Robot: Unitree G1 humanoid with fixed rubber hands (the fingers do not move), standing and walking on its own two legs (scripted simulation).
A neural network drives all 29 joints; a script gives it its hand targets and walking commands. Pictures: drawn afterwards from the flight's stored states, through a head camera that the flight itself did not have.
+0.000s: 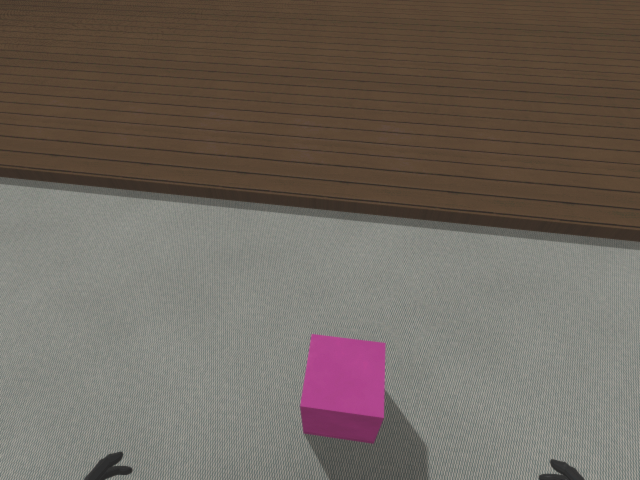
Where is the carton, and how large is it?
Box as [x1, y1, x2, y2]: [300, 334, 384, 443]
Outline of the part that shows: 312,334 300,404 303,432 373,443 383,418 384,343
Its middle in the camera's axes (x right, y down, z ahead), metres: +0.07 +0.45 +1.11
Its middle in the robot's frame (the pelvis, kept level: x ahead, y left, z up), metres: +0.45 -0.04 -0.66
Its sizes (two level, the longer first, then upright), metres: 0.210 0.200 0.250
